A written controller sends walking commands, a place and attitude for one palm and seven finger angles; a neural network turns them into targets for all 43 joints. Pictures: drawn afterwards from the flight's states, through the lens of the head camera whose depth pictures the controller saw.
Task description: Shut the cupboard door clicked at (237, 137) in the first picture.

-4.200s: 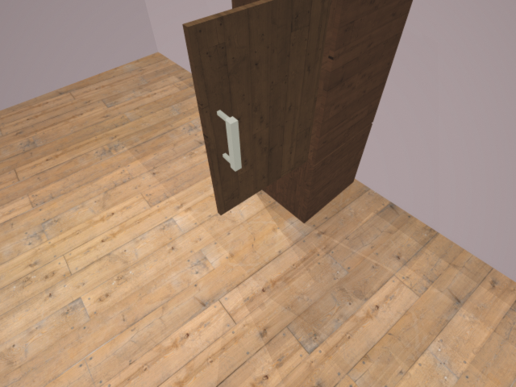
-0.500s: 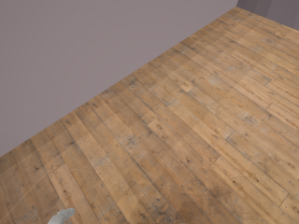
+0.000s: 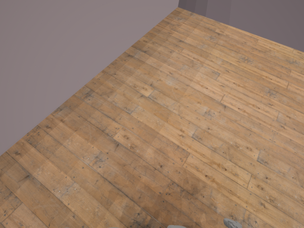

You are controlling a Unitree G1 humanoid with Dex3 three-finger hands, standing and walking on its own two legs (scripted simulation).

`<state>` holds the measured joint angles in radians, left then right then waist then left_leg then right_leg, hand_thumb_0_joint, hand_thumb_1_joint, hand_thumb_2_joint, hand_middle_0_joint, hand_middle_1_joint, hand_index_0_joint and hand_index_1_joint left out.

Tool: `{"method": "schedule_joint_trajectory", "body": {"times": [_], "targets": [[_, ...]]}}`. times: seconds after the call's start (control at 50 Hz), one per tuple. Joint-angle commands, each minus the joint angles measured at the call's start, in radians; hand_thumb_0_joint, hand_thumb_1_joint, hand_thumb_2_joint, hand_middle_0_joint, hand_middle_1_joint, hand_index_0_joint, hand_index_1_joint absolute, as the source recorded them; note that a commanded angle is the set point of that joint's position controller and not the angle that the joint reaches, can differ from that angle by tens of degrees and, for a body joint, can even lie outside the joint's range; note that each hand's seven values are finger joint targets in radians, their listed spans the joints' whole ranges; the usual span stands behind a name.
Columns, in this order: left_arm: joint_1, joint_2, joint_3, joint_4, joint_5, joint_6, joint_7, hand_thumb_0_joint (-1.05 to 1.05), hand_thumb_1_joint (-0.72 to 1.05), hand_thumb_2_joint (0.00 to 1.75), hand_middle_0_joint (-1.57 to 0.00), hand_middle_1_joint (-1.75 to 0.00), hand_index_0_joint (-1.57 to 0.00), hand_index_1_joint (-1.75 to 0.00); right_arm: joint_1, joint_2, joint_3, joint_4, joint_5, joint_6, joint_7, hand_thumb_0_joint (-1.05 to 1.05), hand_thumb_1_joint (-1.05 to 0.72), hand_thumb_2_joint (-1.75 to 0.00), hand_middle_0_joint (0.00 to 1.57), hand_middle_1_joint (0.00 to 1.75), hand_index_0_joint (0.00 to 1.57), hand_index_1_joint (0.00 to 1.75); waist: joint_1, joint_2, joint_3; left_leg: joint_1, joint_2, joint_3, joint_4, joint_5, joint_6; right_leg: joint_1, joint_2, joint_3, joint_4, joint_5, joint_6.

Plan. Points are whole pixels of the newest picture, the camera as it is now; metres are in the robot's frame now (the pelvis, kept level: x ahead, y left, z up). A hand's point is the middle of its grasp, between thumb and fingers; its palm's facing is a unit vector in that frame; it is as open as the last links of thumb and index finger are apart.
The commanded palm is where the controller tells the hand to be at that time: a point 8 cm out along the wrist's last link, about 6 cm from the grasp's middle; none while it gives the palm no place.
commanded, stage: walk around to get in front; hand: left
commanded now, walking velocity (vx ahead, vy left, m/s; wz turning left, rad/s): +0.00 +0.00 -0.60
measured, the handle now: out of the picture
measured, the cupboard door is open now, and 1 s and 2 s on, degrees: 87 87 87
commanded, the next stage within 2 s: walk to a spot facing it in 1.28 s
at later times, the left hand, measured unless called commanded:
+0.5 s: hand (110, 211) +0.18 +0.13 -0.15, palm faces -0.28 -0.93 -0.24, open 7.4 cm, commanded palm none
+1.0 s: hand (153, 141) +0.42 +0.01 -0.15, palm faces -0.60 -0.78 -0.17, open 7.4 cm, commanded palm none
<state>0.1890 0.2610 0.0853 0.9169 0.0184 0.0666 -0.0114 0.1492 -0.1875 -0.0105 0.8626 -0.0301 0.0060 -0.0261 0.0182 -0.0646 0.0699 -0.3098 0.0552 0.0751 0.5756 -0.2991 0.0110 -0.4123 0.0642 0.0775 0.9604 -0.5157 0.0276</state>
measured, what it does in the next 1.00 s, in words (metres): walks ahead, turning right: right foot, then left foot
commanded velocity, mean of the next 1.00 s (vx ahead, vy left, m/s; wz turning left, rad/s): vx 0.25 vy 0.00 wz -0.59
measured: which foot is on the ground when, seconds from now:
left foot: down 0.00-0.30, up 0.32-0.66, down 0.68-1.00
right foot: up 0.00-0.28, down 0.30-0.68, up 0.70-1.00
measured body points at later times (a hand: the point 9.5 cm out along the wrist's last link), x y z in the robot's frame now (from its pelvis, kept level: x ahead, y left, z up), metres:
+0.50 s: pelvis +0.05 -0.05 +0.01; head +0.09 -0.07 +0.46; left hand +0.19 +0.18 -0.13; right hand +0.02 -0.32 -0.13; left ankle +0.08 +0.10 -0.67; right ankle -0.01 -0.14 -0.73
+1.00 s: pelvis +0.22 -0.08 +0.01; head +0.26 -0.09 +0.46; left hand +0.45 +0.06 -0.14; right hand +0.05 -0.26 -0.13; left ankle +0.21 +0.05 -0.73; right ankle +0.20 -0.24 -0.66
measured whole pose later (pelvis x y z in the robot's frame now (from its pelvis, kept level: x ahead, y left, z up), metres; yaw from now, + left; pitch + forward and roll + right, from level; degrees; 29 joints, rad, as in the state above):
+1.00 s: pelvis +0.22 -0.08 +0.01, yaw -36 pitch +1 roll -1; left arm 0.11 0.25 0.08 0.94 0.03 0.03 -0.06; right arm 0.39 -0.16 -0.01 0.99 -0.04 -0.07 -0.02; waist -0.03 -0.03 0.07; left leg -0.05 0.11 0.27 0.37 -0.32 -0.03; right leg -0.63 -0.07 -0.08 0.98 -0.20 0.01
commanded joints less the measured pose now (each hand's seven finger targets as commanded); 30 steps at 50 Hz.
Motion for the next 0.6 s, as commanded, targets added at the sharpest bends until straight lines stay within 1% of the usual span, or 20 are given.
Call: {"method": "schedule_joint_trajectory", "body": {"times": [0.0,0.02,0.08,0.14,0.2,0.22,0.24,0.26,0.28,0.3,0.32,0.34,0.36,0.38,0.4,0.42,0.46,0.54,0.56,0.58], "targets": [[-0.017,0.075,0.027,-0.093,0.008,-0.020,-0.023,0.00,0.90,0.90,-0.20,-0.30,-0.20,-0.30,0.053,-0.213,-0.055,-0.064,-0.006,-0.019,-0.027,0.00,-0.90,-0.90,0.20,0.30,0.20,0.30,-0.010,0.261,-0.077,0.159,0.286,-0.157,-0.243,0.504,0.106,-0.155,-0.085,-0.043,0.244,0.044,0.033],[-0.021,0.062,0.021,-0.096,0.005,-0.018,-0.026,0.00,0.90,0.90,-0.20,-0.30,-0.20,-0.30,0.072,-0.208,-0.056,-0.056,-0.005,-0.019,-0.028,0.00,-0.90,-0.90,0.20,0.30,0.20,0.30,-0.015,0.256,-0.100,0.206,0.267,-0.112,-0.220,0.573,0.101,-0.153,-0.084,-0.064,0.205,0.053,0.037],[-0.052,0.042,0.010,-0.107,0.005,-0.017,-0.032,0.00,0.90,0.90,-0.20,-0.30,-0.20,-0.30,0.132,-0.218,-0.067,-0.033,-0.001,-0.016,-0.027,0.00,-0.90,-0.90,0.20,0.30,0.20,0.30,-0.044,0.280,-0.148,0.309,0.257,-0.027,-0.166,0.672,0.094,-0.131,-0.085,-0.129,0.051,0.058,0.037],[-0.099,0.036,0.001,-0.118,0.002,-0.023,-0.036,0.00,0.90,0.90,-0.20,-0.30,-0.20,-0.30,0.160,-0.242,-0.077,-0.015,-0.002,-0.011,-0.014,0.00,-0.90,-0.90,0.20,0.30,0.20,0.30,-0.067,0.298,-0.138,0.278,0.278,0.008,-0.150,0.659,0.091,-0.045,-0.079,-0.169,-0.098,0.064,0.021],[-0.091,0.044,0.001,-0.116,0.002,-0.028,-0.035,0.00,0.90,0.90,-0.20,-0.30,-0.20,-0.30,0.146,-0.261,-0.085,-0.013,-0.003,-0.005,-0.005,0.00,-0.90,-0.90,0.20,0.30,0.20,0.30,-0.059,0.312,-0.120,0.230,0.298,0.022,-0.125,0.581,0.077,0.043,-0.068,-0.195,-0.245,0.085,-0.001],[-0.067,0.050,0.002,-0.109,0.002,-0.031,-0.034,0.00,0.90,0.90,-0.20,-0.30,-0.20,-0.30,0.134,-0.264,-0.087,-0.011,0.000,-0.004,-0.003,0.00,-0.90,-0.90,0.20,0.30,0.20,0.30,-0.041,0.292,-0.119,0.214,0.291,0.045,-0.088,0.556,0.055,0.098,-0.061,-0.203,-0.333,0.158,-0.010],[-0.006,0.069,0.010,-0.090,0.003,-0.036,-0.033,0.00,0.90,0.90,-0.20,-0.30,-0.20,-0.30,0.115,-0.266,-0.089,-0.017,0.004,-0.002,-0.001,0.00,-0.90,-0.90,0.20,0.30,0.20,0.30,-0.007,0.245,-0.141,0.143,0.278,0.068,-0.010,0.434,0.018,0.232,-0.064,-0.200,-0.459,0.267,-0.025],[0.095,0.144,0.025,-0.059,0.011,-0.044,-0.025,0.00,0.90,0.90,-0.20,-0.30,-0.20,-0.30,0.092,-0.228,-0.084,-0.034,0.015,0.000,0.006,0.00,-0.90,-0.90,0.20,0.30,0.20,0.30,0.049,0.065,-0.180,-0.029,0.216,0.126,0.154,0.166,-0.036,0.431,-0.174,-0.058,-0.580,0.340,-0.068],[0.173,0.272,0.050,-0.034,0.017,-0.056,-0.009,0.00,0.90,0.90,-0.20,-0.30,-0.20,-0.30,0.022,-0.130,-0.056,-0.090,0.019,0.001,0.015,0.00,-0.90,-0.90,0.20,0.30,0.20,0.30,0.101,-0.302,-0.153,-0.333,0.041,0.162,0.427,-0.385,-0.092,0.537,-0.438,0.360,-0.665,0.458,-0.186],[0.207,0.291,0.054,-0.031,-0.003,-0.054,0.008,0.00,0.90,0.90,-0.20,-0.30,-0.20,-0.30,-0.027,-0.174,-0.052,-0.109,0.016,0.013,0.006,0.00,-0.90,-0.90,0.20,0.30,0.20,0.30,0.130,-0.242,-0.146,-0.399,0.050,-0.015,0.554,-0.406,-0.081,0.482,-0.493,0.437,-0.697,0.386,-0.267],[0.156,0.265,0.048,-0.043,-0.007,-0.055,0.009,0.00,0.90,0.90,-0.20,-0.30,-0.20,-0.30,-0.042,-0.171,-0.054,-0.113,0.018,0.011,0.015,0.00,-0.90,-0.90,0.20,0.30,0.20,0.30,0.100,-0.162,-0.061,-0.442,0.081,-0.062,0.589,-0.307,-0.074,0.405,-0.464,0.388,-0.730,0.177,-0.281],[0.080,0.212,0.040,-0.060,-0.004,-0.061,0.012,0.00,0.90,0.90,-0.20,-0.30,-0.20,-0.30,-0.039,-0.180,-0.065,-0.085,0.016,0.012,0.018,0.00,-0.90,-0.90,0.20,0.30,0.20,0.30,0.058,-0.167,-0.034,-0.423,0.085,-0.066,0.612,-0.207,-0.084,0.327,-0.391,0.379,-0.761,0.015,-0.248],[0.038,0.180,0.029,-0.068,-0.004,-0.068,0.014,0.00,0.90,0.90,-0.20,-0.30,-0.20,-0.30,-0.040,-0.191,-0.071,-0.073,0.007,0.011,0.025,0.00,-0.90,-0.90,0.20,0.30,0.20,0.30,0.033,-0.179,-0.008,-0.397,0.087,-0.076,0.600,-0.136,-0.092,0.269,-0.351,0.325,-0.765,0.050,-0.224],[0.017,0.165,0.024,-0.069,-0.001,-0.075,0.016,0.00,0.90,0.90,-0.20,-0.30,-0.20,-0.30,-0.022,-0.187,-0.074,-0.062,0.003,0.009,0.032,0.00,-0.90,-0.90,0.20,0.30,0.20,0.30,0.013,-0.147,-0.026,-0.344,0.087,-0.068,0.561,-0.092,-0.094,0.252,-0.323,0.245,-0.746,0.119,-0.211],[0.020,0.155,0.021,-0.068,0.000,-0.086,0.014,0.00,0.90,0.90,-0.20,-0.30,-0.20,-0.30,-0.013,-0.171,-0.069,-0.055,0.002,0.004,0.037,0.00,-0.90,-0.90,0.20,0.30,0.20,0.30,0.003,-0.127,-0.037,-0.314,0.076,-0.051,0.515,-0.060,-0.099,0.250,-0.296,0.203,-0.734,0.214,-0.205],[0.032,0.155,0.021,-0.062,0.001,-0.094,0.012,0.00,0.90,0.90,-0.20,-0.30,-0.20,-0.30,-0.004,-0.158,-0.067,-0.049,0.004,-0.001,0.038,0.00,-0.90,-0.90,0.20,0.30,0.20,0.30,-0.003,-0.094,-0.059,-0.294,0.064,-0.040,0.461,-0.046,-0.104,0.270,-0.286,0.185,-0.718,0.284,-0.209],[0.066,0.167,0.024,-0.046,0.001,-0.102,0.005,0.00,0.90,0.90,-0.20,-0.30,-0.20,-0.30,-0.021,-0.139,-0.065,-0.052,0.006,-0.008,0.041,0.00,-0.90,-0.90,0.20,0.30,0.20,0.30,0.009,-0.054,-0.072,-0.269,0.040,-0.019,0.350,-0.032,-0.111,0.298,-0.276,0.181,-0.703,0.326,-0.219],[0.099,0.181,0.031,-0.020,0.005,-0.104,-0.002,0.00,0.90,0.90,-0.20,-0.30,-0.20,-0.30,-0.057,-0.126,-0.061,-0.070,0.010,-0.033,0.041,0.00,-0.90,-0.90,0.20,0.30,0.20,0.30,0.030,-0.076,-0.071,-0.220,0.002,-0.007,0.171,-0.038,-0.102,0.329,-0.272,0.233,-0.681,0.302,-0.226],[0.096,0.183,0.031,-0.017,0.006,-0.103,-0.003,0.00,0.90,0.90,-0.20,-0.30,-0.20,-0.30,-0.061,-0.128,-0.060,-0.074,0.012,-0.040,0.040,0.00,-0.90,-0.90,0.20,0.30,0.20,0.30,0.030,-0.091,-0.066,-0.188,-0.010,-0.004,0.121,-0.051,-0.097,0.320,-0.270,0.246,-0.666,0.316,-0.223],[0.085,0.180,0.033,-0.016,0.008,-0.103,-0.003,0.00,0.90,0.90,-0.20,-0.30,-0.20,-0.30,-0.036,-0.126,-0.061,-0.072,0.015,-0.048,0.037,0.00,-0.90,-0.90,0.20,0.30,0.20,0.30,0.013,-0.095,-0.076,-0.129,-0.015,-0.007,0.060,-0.047,-0.092,0.301,-0.270,0.253,-0.636,0.320,-0.216]]}}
